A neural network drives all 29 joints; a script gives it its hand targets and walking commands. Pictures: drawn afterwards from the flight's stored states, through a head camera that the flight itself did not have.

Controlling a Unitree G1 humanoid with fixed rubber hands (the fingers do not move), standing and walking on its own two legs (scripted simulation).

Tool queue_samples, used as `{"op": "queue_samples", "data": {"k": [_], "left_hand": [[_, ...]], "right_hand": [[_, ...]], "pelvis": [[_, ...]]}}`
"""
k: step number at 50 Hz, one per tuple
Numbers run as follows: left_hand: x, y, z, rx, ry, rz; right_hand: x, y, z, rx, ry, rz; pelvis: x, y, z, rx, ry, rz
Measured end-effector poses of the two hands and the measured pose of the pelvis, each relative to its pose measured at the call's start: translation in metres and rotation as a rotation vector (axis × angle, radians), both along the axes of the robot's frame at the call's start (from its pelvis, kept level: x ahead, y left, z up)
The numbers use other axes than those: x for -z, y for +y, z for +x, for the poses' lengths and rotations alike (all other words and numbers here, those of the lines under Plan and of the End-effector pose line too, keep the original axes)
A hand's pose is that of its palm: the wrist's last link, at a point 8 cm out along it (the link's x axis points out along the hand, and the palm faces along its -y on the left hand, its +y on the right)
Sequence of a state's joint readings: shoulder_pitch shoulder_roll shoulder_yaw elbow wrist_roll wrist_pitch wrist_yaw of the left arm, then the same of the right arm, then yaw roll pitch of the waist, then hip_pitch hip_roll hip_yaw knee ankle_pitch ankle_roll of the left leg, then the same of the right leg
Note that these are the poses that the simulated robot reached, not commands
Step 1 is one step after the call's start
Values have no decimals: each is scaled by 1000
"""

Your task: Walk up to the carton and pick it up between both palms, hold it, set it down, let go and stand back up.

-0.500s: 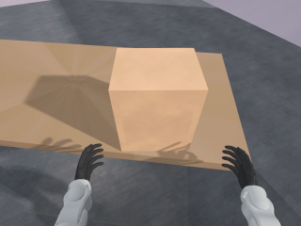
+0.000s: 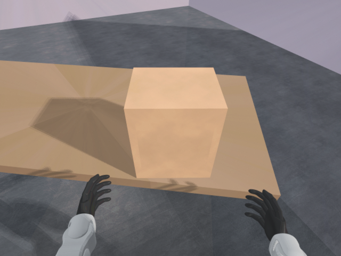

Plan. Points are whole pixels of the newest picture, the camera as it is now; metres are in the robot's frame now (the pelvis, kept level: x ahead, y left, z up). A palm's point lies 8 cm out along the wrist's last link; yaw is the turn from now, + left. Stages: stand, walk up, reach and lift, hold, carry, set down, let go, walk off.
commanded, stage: set down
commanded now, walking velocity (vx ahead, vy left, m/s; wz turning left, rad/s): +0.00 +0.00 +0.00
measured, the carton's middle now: (173, 125) +0.49 +0.00 +0.04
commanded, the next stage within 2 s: let go in 1.32 s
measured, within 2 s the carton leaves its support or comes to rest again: neither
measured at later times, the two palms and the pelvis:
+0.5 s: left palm (84, 226) +0.23 +0.22 -0.03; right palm (274, 236) +0.18 -0.22 -0.02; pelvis +0.02 +0.00 +0.00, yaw +0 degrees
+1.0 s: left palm (82, 240) +0.20 +0.23 -0.05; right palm (273, 248) +0.17 -0.22 -0.05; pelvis +0.03 +0.00 +0.00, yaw +0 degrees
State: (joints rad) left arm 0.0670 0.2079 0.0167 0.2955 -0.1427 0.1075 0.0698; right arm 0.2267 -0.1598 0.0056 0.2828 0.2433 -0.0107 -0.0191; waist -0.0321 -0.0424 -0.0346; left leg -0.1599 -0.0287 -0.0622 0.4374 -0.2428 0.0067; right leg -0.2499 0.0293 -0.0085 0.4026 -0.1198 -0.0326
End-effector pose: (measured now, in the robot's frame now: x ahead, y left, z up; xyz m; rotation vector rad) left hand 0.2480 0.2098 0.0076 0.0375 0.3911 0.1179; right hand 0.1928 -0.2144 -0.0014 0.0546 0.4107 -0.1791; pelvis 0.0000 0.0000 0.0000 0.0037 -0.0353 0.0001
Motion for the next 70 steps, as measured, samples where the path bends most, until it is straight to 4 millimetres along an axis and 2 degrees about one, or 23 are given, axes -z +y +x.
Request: {"op": "queue_samples", "data": {"k": [5, 9, 13, 20, 31, 39, 45, 54, 70], "left_hand": [[17, 2, -14, -5, 88, -2], [30, 5, -27, -7, 144, 1], [37, 8, -33, -9, 166, 11], [33, 13, -26, -7, 131, 22], [37, 13, -21, 14, 180, 22], [41, 13, -28, 18, 227, 29], [45, 14, -34, 17, 248, 32], [66, 18, -53, 6, 363, 20], [76, 20, -54, -6, 418, 14]], "right_hand": [[14, -5, -19, 23, 78, -9], [20, -6, -26, 24, 121, -21], [20, -5, -24, 19, 120, -35], [18, -3, -16, 13, 93, -51], [22, -1, -9, 2, 101, -54], [40, -2, -18, -5, 164, -53], [44, -4, -22, -14, 171, -66], [54, -6, -31, -25, 221, -85], [66, -2, -22, -62, 279, -110]], "pelvis": [[-1, -1, 9, 0, 1, 1], [-1, -1, 12, 0, 5, 2], [-1, 0, 14, 0, 8, 1], [-1, 2, 20, 0, 16, -2], [-2, 3, 27, 0, 25, -3], [-2, 3, 27, 0, 21, -3], [-2, 2, 27, 0, 15, -3], [-2, 2, 25, 0, 9, -3], [-2, 4, 32, 0, 18, -5]]}}
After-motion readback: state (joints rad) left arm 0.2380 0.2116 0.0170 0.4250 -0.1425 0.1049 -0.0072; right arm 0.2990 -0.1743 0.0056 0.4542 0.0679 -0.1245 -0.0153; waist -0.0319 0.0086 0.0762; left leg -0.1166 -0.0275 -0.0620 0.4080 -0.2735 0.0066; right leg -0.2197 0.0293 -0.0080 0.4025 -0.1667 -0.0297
